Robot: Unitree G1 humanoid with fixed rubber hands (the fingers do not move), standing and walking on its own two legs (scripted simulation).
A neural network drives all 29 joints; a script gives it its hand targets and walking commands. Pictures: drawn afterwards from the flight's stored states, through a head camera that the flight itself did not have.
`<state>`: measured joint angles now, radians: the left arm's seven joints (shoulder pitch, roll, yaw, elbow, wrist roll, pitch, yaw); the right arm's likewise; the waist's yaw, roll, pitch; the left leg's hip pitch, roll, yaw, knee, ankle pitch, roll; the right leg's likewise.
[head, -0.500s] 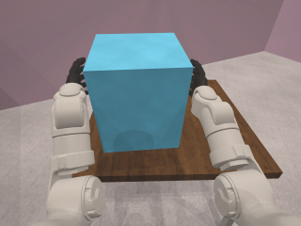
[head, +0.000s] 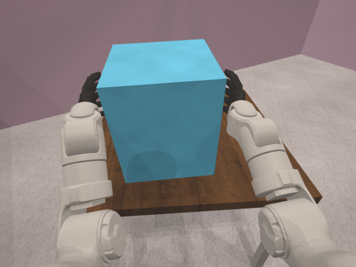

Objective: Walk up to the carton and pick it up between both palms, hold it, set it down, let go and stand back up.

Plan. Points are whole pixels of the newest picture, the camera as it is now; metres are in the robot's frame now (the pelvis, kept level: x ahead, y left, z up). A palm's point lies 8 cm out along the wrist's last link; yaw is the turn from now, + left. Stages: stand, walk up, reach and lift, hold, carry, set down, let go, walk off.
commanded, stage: hold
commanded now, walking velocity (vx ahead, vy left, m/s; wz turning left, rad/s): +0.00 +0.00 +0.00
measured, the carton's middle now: (164, 111) +0.42 +0.01 +0.21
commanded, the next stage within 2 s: none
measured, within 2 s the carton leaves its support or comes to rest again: neither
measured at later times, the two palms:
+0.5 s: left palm (81, 105) +0.37 +0.17 +0.26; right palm (228, 102) +0.37 -0.13 +0.25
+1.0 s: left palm (77, 105) +0.37 +0.18 +0.26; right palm (226, 101) +0.37 -0.12 +0.26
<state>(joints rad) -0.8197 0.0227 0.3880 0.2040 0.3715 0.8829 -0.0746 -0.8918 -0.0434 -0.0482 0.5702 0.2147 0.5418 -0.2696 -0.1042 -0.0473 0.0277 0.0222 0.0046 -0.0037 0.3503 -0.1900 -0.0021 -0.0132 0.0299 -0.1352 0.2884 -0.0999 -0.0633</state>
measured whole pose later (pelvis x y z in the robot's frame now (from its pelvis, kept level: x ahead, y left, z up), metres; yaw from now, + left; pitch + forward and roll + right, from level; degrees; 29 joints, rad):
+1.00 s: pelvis +0.00 +0.01 +0.00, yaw +0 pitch -10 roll +0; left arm -0.83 0.03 0.38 0.19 0.37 0.89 -0.07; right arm -0.90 -0.04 -0.06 0.56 0.19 0.54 -0.26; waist -0.08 -0.03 0.02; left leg 0.01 -0.01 0.00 0.37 -0.20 0.01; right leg -0.02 0.02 -0.13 0.30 -0.11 -0.05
